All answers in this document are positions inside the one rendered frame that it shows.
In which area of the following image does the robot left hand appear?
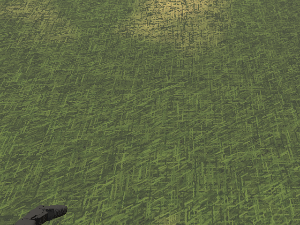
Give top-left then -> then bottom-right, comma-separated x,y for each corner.
13,204 -> 68,225

